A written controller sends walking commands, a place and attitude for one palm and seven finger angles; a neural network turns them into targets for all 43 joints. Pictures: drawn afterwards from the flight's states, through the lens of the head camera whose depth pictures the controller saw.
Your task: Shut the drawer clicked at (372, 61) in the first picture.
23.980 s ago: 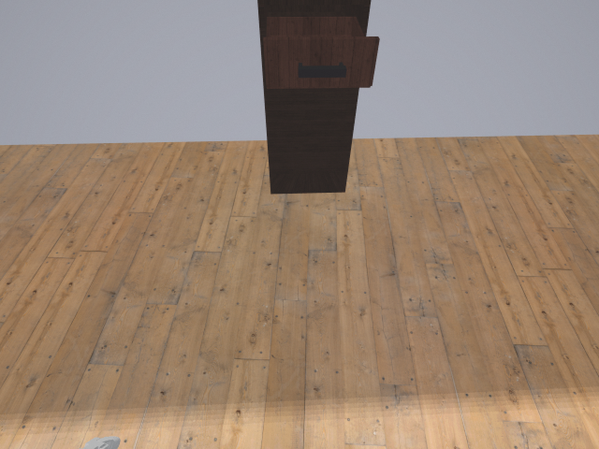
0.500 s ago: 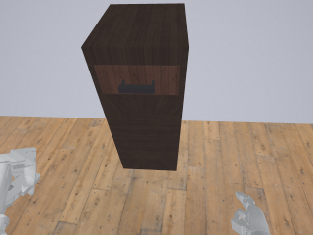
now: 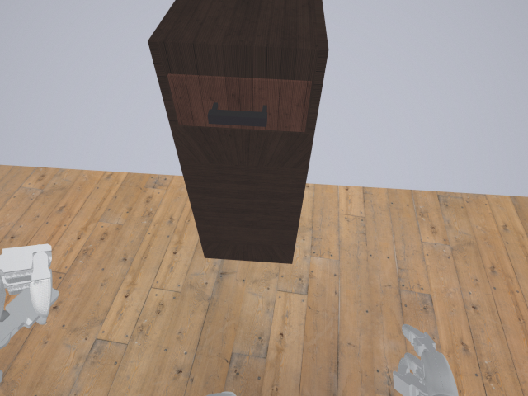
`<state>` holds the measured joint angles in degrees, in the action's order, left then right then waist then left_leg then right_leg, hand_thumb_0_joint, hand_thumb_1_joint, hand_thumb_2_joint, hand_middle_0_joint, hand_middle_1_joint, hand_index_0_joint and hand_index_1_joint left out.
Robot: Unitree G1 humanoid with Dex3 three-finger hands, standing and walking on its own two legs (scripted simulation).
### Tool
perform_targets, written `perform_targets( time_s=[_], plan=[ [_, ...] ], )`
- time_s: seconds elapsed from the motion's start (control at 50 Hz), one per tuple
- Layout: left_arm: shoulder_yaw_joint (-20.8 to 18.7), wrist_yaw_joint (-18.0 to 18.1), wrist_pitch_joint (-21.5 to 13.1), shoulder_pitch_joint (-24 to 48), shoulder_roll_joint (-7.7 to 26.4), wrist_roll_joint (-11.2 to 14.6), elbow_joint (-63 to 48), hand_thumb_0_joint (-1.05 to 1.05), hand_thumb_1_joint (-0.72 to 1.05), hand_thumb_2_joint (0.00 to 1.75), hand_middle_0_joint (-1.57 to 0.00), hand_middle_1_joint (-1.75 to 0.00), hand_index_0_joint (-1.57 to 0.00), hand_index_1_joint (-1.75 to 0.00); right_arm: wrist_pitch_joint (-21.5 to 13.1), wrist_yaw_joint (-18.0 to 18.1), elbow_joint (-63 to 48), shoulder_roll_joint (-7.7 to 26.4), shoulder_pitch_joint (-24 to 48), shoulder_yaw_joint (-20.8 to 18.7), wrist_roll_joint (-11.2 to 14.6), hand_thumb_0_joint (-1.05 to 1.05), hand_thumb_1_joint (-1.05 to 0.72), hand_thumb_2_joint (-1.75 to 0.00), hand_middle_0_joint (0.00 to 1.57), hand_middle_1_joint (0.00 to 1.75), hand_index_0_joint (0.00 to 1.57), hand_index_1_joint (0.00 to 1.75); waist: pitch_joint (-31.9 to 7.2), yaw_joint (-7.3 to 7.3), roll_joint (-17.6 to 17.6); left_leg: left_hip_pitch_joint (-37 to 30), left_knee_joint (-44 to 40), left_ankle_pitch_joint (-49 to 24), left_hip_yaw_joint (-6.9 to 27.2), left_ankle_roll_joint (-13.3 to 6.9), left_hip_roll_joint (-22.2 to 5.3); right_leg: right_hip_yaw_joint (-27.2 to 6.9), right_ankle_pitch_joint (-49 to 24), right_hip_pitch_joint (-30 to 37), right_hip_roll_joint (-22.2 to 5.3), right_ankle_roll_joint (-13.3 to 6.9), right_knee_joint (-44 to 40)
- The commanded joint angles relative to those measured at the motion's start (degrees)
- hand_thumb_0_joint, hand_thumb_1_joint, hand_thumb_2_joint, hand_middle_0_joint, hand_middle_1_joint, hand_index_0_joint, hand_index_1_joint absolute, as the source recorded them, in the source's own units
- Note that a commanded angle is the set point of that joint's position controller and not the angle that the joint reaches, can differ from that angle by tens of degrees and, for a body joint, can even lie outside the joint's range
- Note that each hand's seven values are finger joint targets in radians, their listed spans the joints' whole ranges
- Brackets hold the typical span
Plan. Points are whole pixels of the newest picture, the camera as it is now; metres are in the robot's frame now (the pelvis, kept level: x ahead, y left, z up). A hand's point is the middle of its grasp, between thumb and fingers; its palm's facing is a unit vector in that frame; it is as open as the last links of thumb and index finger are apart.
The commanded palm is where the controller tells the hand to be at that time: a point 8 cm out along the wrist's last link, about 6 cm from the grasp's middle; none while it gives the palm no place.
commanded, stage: step back with the hand held close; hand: left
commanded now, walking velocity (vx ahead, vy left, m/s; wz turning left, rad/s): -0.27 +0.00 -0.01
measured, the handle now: (239, 112) +0.71 +0.11 +0.02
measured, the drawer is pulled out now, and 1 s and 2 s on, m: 0.00 0.00 0.00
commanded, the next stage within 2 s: stop stepping back and stand still in 0.82 s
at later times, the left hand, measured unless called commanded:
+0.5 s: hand (5, 359) +0.13 +0.24 +0.16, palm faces +0.31 -0.84 -0.45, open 3.2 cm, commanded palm +0.06 +0.29 +0.18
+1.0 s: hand out of the picture +0.06 +0.29 +0.17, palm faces +0.27 -0.87 -0.42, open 3.2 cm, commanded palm -0.01 +0.33 +0.18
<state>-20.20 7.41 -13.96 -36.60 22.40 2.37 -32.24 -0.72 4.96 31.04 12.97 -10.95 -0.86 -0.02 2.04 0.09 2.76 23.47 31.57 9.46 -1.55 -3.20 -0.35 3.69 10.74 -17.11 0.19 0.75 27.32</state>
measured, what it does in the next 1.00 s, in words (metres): walks backwards: right foot, then right foot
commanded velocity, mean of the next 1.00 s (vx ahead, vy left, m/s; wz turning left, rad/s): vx -0.34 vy -0.02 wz -0.04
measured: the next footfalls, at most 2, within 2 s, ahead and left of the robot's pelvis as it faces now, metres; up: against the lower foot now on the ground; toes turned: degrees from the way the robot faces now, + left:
right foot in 0.20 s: -0.01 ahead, -0.13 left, +0.00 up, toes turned +6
right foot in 0.74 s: -0.10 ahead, -0.13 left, +0.00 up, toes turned +2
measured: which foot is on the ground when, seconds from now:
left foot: down 0.00-1.00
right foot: down 0.00-0.12, up 0.14-0.18, down 0.20-0.56, up 0.58-0.72, down 0.74-0.86, up 0.88-1.00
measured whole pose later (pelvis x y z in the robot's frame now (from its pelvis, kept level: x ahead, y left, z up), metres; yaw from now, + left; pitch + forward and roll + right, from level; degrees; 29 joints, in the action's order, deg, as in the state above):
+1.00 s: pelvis -0.15 +0.06 +0.00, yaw -2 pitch +0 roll -7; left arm -23.7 6.0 -15.4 -32.1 27.5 3.5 -34.8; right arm -5.1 2.9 35.2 8.7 -10.3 -0.1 -2.2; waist 1.1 1.2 -0.1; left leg 26.9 20.9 -2.5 -2.3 -5.2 -1.3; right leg -0.4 30.4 -18.5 7.1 -1.4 50.7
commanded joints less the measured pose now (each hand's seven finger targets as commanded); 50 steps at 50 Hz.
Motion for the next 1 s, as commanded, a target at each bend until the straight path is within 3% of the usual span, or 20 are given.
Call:
perform_targets(
  time_s=[0.0, 0.04, 0.1, 0.18, 0.3, 0.44, 0.5, 0.54, 0.56, 0.66, 0.68, 0.72, 0.74, 0.78, 0.8, 0.82, 0.84, 0.86, 0.92, 0.98],
  plan=[
    [-7.4, 2.5, -4.3, 1.8, 9.8, 0.2, -12.4, 0.0, 0.9, 0.9, -1.4, -1.6, -1.4, -1.6, -4.0, 0.7, -7.5, 7.7, 4.4, -2.9, -0.2, 0.0, -0.9, -0.9, 0.2, 0.3, 0.2, 0.3, -5.0, 1.08, -1.2, -5.1, -4.6, 13.9, 6.7, 0.7, -2.9, -7.8, 16.3, -5.1, -4.7, -2.2, -10.2],
    [-7.2, 2.6, -4.5, 1.3, 9.2, 0.1, -12.2, 0.0, 0.9, 0.9, -1.4, -1.6, -1.4, -1.6, -4.4, 1.0, -7.4, 7.6, 4.7, -2.5, -0.3, 0.0, -0.9, -0.9, 0.2, 0.3, 0.2, 0.3, -4.7, 0.97, 1.2, -2.9, -9.3, 15.7, 9.2, 0.0, -4.6, -6.0, 14.4, -2.5, -2.5, -1.3, -7.2],
    [-8.6, 2.3, -4.9, 2.2, 9.5, -1.4, -12.5, 0.0, 0.9, 0.9, -1.4, -1.6, -1.4, -1.6, -5.3, 1.4, -8.4, 8.7, 6.7, -2.7, -0.5, 0.0, -0.9, -0.9, 0.2, 0.3, 0.2, 0.3, -4.3, 0.1, 10.4, 17.0, -24.2, 31.2, 18.2, -4.0, -11.9, -4.0, 5.7, 16.0, 3.8, 0.4, 10.1],
    [-10.5, 1.3, -5.1, -0.4, 9.9, -1.3, -11.5, 0.0, 0.9, 0.9, -1.4, -1.6, -1.4, -1.6, -5.9, 0.7, -8.4, 8.0, 6.5, -3.3, -0.6, 0.0, -0.9, -0.9, 0.2, 0.3, 0.2, 0.3, -5.8, -0.61, 6.6, 20.2, -20.1, 28.3, 17.0, -5.2, -12.0, -6.7, 3.5, 18.7, 4.3, -0.1, 11.7],
    [-8.5, 0.7, -6.6, 0.1, 10.5, 1.1, -15.2, 0.0, 0.9, 0.9, -1.4, -1.6, -1.4, -1.6, -6.3, -0.7, -5.3, 6.0, 4.4, -3.4, 0.2, 0.0, -0.9, -0.9, 0.2, 0.3, 0.2, 0.3, -16.5, 0.76, -4.2, -13.8, -3.3, -4.3, 3.5, 0.8, -3.5, -10.3, -12.9, -0.1, -2.0, 1.2, -3.7],
    [-8.7, 1.4, -6.6, 1.9, 11.6, 1.3, -12.1, 0.0, 0.9, 0.9, -1.4, -1.6, -1.4, -1.6, -4.9, 0.3, -5.0, 6.1, 6.1, -3.2, -0.2, 0.0, -0.9, -0.9, 0.2, 0.3, 0.2, 0.3, -5.6, 1.87, -1.9, -16.2, 1.5, 6.1, 6.2, 2.6, -2.4, -11.6, 9.4, -16.7, -4.2, -3.4, -11.1],
    [-8.4, 1.1, -7.1, 3.2, 11.4, 1.1, -12.3, 0.0, 0.9, 0.9, -1.4, -1.6, -1.4, -1.6, -5.5, 0.8, -5.8, 7.1, 7.0, -3.1, -0.5, 0.0, -0.9, -0.9, 0.2, 0.3, 0.2, 0.3, -4.4, 1.72, 4.6, -9.3, -10.5, 12.1, 12.2, 0.8, -7.0, -7.3, 10.1, -9.3, 1.8, -1.4, -5.0],
    [-10.0, 0.4, -7.4, 2.6, 11.0, 0.5, -11.4, 0.0, 0.9, 0.9, -1.4, -1.6, -1.4, -1.6, -5.9, 0.8, -6.6, 8.8, 7.0, -3.5, -1.2, 0.0, -0.9, -0.9, 0.2, 0.3, 0.2, 0.3, -6.4, 0.85, 13.3, 10.6, -29.5, 34.7, 23.0, -2.9, -15.8, -4.5, 10.9, 11.5, 8.3, -0.4, 13.1],
    [-10.8, 0.1, -7.0, 3.0, 11.4, 0.3, -11.5, 0.0, 0.9, 0.9, -1.4, -1.6, -1.4, -1.6, -5.9, 0.7, -6.4, 8.3, 7.4, -3.6, -1.9, 0.0, -0.9, -0.9, 0.2, 0.3, 0.2, 0.3, -7.7, 0.11, 13.0, 15.6, -32.0, 36.9, 24.6, -3.3, -18.7, -4.9, 12.7, 16.0, 8.2, -1.0, 20.1],
    [-7.6, 0.0, -5.4, -0.9, 10.0, 2.4, -14.7, 0.0, 0.9, 0.9, -1.4, -1.6, -1.4, -1.6, -6.1, -1.8, -5.7, 5.7, 6.2, -3.5, -1.3, 0.0, -0.9, -0.9, 0.2, 0.3, 0.2, 0.3, -14.0, -1.18, 8.4, -3.8, -19.2, 15.1, 9.2, 2.3, -12.3, -3.5, 18.5, 5.9, 3.4, -2.8, 0.8],
    [-7.1, 0.1, -5.6, 0.1, 10.3, 2.2, -15.9, 0.0, 0.9, 0.9, -1.4, -1.6, -1.4, -1.6, -5.8, -1.9, -4.9, 5.2, 5.1, -3.4, -1.1, 0.0, -0.9, -0.9, 0.2, 0.3, 0.2, 0.3, -13.7, -0.58, 4.4, -9.5, -11.4, 10.0, 4.9, 3.7, -8.9, -7.1, 16.0, 0.5, -0.4, -3.4, -7.5],
    [-7.9, 1.4, -6.3, 4.1, 12.5, 1.5, -17.4, 0.0, 0.9, 0.9, -1.4, -1.6, -1.4, -1.6, -5.1, -1.8, -3.4, 4.1, 3.1, -2.5, -1.2, 0.0, -0.9, -0.9, 0.2, 0.3, 0.2, 0.3, -11.0, 1.24, -7.6, -19.8, 10.2, 4.6, 1.7, 5.1, -1.8, -22.6, 9.9, -18.0, -15.6, -8.2, -19.7],
    [-8.5, 1.7, -6.1, 7.6, 14.1, 0.5, -16.3, 0.0, 0.9, 0.9, -1.4, -1.6, -1.4, -1.6, -5.5, -1.5, -3.3, 4.5, 3.4, -2.1, -2.0, 0.0, -0.9, -0.9, 0.2, 0.3, 0.2, 0.3, -8.7, 1.21, -8.5, -17.7, 13.0, 6.8, 0.9, 5.3, -0.7, -18.9, 4.6, -18.8, -16.3, -8.8, -18.0],
    [-4.8, 0.9, -4.8, 9.2, 10.3, -0.2, -13.3, 0.0, 0.9, 0.9, -1.4, -1.6, -1.4, -1.6, -5.8, -0.7, -3.0, 5.5, 4.1, -2.9, -0.9, 0.0, -0.9, -0.9, 0.2, 0.3, 0.2, 0.3, -4.0, 2.45, -11.5, -17.8, 10.8, 5.8, 3.5, 4.1, -0.6, -11.4, 7.7, -21.4, -11.0, -6.6, -12.0],
    [-5.8, 0.6, -4.4, 10.4, 11.4, 0.1, -13.6, 0.0, 0.9, 0.9, -1.4, -1.6, -1.4, -1.6, -5.9, -0.2, -3.2, 5.7, 5.0, -2.4, -0.8, 0.0, -0.9, -0.9, 0.2, 0.3, 0.2, 0.3, -1.7, 2.84, -6.7, -16.0, 0.7, 3.3, 4.4, 3.9, -1.6, -7.0, 5.8, -19.7, -6.8, -4.1, -6.2],
    [-6.3, 0.3, -4.5, 9.8, 11.4, 0.1, -14.7, 0.0, 0.9, 0.9, -1.4, -1.6, -1.4, -1.6, -6.3, 0.5, -4.3, 7.0, 6.5, -2.1, -1.1, 0.0, -0.9, -0.9, 0.2, 0.3, 0.2, 0.3, -0.6, 1.65, 5.3, -11.2, -12.7, -2.6, 11.5, 1.9, -6.9, -3.4, 7.6, -14.3, 1.4, -0.6, 2.1],
    [-8.1, 0.2, -5.6, 8.6, 12.8, 0.4, -15.6, 0.0, 0.9, 0.9, -1.4, -1.6, -1.4, -1.6, -7.4, 0.3, -5.1, 7.7, 7.0, -2.4, -1.1, 0.0, -0.9, -0.9, 0.2, 0.3, 0.2, 0.3, -7.0, 0.52, 16.7, -5.3, -24.6, 7.4, 22.7, -0.5, -15.0, -3.6, 17.6, -3.5, 6.7, -0.2, 15.4],
    [-9.4, -0.1, -6.5, 6.8, 12.8, 0.4, -14.7, 0.0, 0.9, 0.9, -1.4, -1.6, -1.4, -1.6, -8.3, -0.1, -4.7, 7.7, 6.3, -2.8, -1.8, 0.0, -0.9, -0.9, 0.2, 0.3, 0.2, 0.3, -11.6, 0.17, 16.0, 1.6, -31.6, 27.9, 25.6, -0.8, -19.4, -6.6, 21.4, 6.8, 8.1, -1.0, 28.0],
    [-11.0, -0.4, -5.8, 0.2, 12.4, 1.8, -15.7, 0.0, 0.9, 0.9, -1.4, -1.6, -1.4, -1.6, -8.1, -1.5, -5.4, 5.7, 5.1, -2.9, -2.4, 0.0, -0.9, -0.9, 0.2, 0.3, 0.2, 0.3, -14.6, -1.53, 6.4, -2.0, -28.9, 23.0, 17.9, 2.1, -15.6, -3.8, 21.0, 4.7, 7.8, -2.5, 29.2],
    [-8.3, -0.1, -3.4, -2.8, 10.3, 2.2, -18.8, 0.0, 0.9, 0.9, -1.4, -1.6, -1.4, -1.6, -8.0, -2.8, -5.7, 5.1, 4.4, -2.3, -1.5, 0.0, -0.9, -0.9, 0.2, 0.3, 0.2, 0.3, -14.8, -1.33, 13.5, -5.7, -29.9, 23.1, 8.7, 6.7, -10.4, 2.0, 22.5, 8.1, 9.2, -3.3, 17.1]
  ],
)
